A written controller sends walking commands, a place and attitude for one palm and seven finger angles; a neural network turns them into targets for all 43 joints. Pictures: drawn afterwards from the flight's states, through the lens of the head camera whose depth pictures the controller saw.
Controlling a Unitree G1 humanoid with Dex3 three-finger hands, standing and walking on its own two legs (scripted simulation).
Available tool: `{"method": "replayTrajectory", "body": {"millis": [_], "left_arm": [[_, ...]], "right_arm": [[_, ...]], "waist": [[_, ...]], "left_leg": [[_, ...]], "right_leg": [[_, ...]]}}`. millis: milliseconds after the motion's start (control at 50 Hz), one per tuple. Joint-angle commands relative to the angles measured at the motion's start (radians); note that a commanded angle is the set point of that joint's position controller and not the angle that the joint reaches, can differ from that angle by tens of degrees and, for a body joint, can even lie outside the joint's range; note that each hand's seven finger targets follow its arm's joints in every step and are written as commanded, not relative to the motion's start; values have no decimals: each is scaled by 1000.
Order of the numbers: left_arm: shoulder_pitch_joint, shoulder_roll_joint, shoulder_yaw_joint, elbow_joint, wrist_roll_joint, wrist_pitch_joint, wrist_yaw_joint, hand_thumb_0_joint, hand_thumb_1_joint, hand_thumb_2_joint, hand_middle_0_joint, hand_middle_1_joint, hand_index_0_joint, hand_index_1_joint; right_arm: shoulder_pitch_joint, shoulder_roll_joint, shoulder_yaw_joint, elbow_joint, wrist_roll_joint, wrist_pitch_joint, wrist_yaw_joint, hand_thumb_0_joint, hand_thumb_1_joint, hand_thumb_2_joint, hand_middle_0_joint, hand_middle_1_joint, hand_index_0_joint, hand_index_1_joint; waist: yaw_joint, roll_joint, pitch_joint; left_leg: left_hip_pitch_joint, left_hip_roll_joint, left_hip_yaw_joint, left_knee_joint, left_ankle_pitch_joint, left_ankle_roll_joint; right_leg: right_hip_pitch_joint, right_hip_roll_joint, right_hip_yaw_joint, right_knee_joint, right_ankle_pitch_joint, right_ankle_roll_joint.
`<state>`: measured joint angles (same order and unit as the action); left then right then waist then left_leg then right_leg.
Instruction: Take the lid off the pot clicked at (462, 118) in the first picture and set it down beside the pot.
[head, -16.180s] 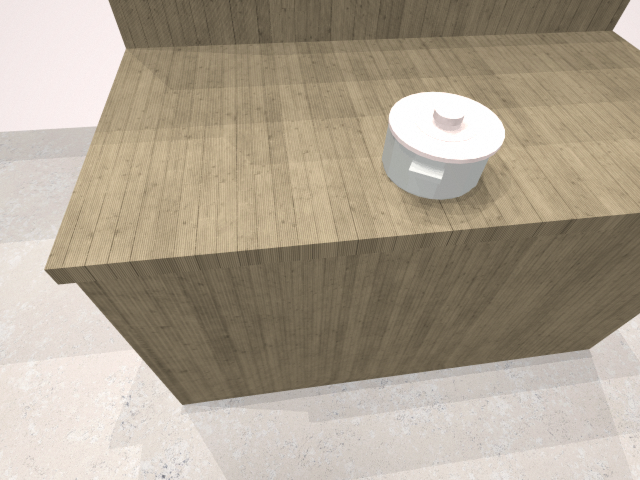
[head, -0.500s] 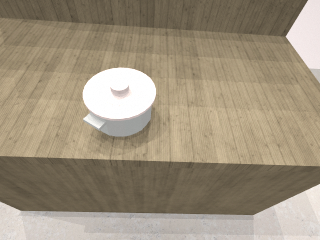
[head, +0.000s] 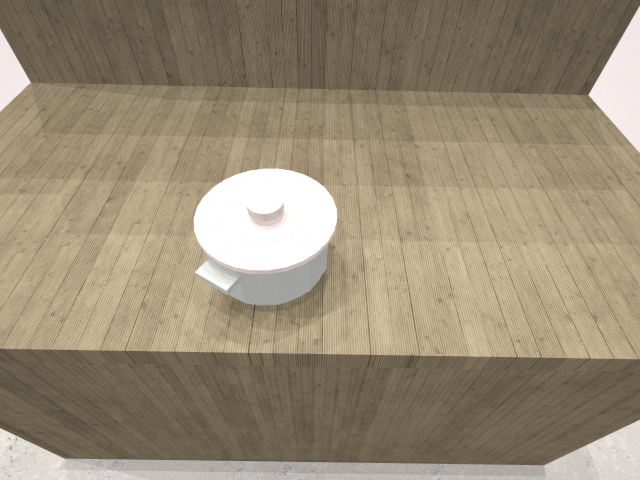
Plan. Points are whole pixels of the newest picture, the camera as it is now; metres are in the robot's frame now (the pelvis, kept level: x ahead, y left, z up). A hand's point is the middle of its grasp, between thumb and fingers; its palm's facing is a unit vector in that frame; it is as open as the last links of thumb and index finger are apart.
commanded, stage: come to a stop and stand still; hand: left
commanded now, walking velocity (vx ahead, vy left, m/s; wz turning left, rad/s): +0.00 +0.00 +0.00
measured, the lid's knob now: (265, 204) +0.43 +0.10 +0.12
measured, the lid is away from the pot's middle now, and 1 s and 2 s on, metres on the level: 0.00 0.00 0.00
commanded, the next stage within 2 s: look again from close up in 0.48 s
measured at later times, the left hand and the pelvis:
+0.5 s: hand out of the picture +0.03 +0.16 -0.17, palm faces +0.00 -0.98 -0.19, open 7.4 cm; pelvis +0.02 -0.01 +0.01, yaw -1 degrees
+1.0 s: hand out of the picture +0.01 +0.12 -0.17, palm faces +0.00 -0.99 -0.16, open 7.4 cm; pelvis +0.02 -0.03 +0.01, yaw -1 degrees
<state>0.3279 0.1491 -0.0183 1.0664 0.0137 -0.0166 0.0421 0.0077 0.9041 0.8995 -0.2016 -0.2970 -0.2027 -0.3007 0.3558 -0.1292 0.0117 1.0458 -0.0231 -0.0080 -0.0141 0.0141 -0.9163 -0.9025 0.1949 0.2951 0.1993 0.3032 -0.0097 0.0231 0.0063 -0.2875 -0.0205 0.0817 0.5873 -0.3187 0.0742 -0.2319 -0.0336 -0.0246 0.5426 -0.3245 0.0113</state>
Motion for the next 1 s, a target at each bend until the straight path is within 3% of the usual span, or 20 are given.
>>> {"method": "replayTrajectory", "body": {"millis": [0,80,180,200,460,520,980], "left_arm": [[73,76,20,-30,-5,-10,14,0,900,900,-200,-300,-200,-300],[63,79,26,-37,-5,-1,19,0,900,900,-200,-300,-200,-300],[51,93,30,-41,-5,4,18,0,900,900,-200,-300,-200,-300],[42,102,32,-44,-6,5,16,0,900,900,-200,-300,-200,-300],[43,103,22,-27,-6,1,12,0,900,900,-200,-300,-200,-300],[47,101,21,-18,-7,0,11,0,900,900,-200,-300,-200,-300],[82,75,10,24,-9,-13,11,0,900,900,-200,-300,-200,-300]], "right_arm": [[30,-116,-22,-41,11,-39,-15,0,-900,-900,200,300,200,300],[22,-118,-22,-26,11,-35,-19,0,-900,-900,200,300,200,300],[6,-122,-23,-20,11,-35,-22,0,-900,-900,200,300,200,300],[3,-125,-24,-17,12,-37,-22,0,-900,-900,200,300,200,300],[-32,-121,-16,6,16,-33,-25,0,-900,-900,200,300,200,300],[-33,-122,-15,14,17,-32,-25,0,-900,-900,200,300,200,300],[1,-71,-7,86,22,-29,-25,0,-900,-900,200,300,200,300]], "waist": [[15,-11,14],[12,-17,48],[11,3,30],[15,-23,21],[7,1,32],[8,-28,37],[9,-28,56]], "left_leg": [[72,148,-184,-162,417,-6],[85,144,-173,-176,419,-12],[132,138,-158,-184,460,-17],[132,141,-162,-180,471,-14],[180,136,-131,-200,410,-21],[174,139,-130,-204,384,-22],[148,137,-116,-210,294,-32]], "right_leg": [[7,-46,38,-46,172,-58],[10,-54,44,-60,152,-49],[23,-66,49,-68,191,-43],[36,-66,41,-69,207,-41],[35,-89,83,-136,268,-37],[43,-92,83,-146,276,-38],[56,-93,102,-179,314,-49]]}}
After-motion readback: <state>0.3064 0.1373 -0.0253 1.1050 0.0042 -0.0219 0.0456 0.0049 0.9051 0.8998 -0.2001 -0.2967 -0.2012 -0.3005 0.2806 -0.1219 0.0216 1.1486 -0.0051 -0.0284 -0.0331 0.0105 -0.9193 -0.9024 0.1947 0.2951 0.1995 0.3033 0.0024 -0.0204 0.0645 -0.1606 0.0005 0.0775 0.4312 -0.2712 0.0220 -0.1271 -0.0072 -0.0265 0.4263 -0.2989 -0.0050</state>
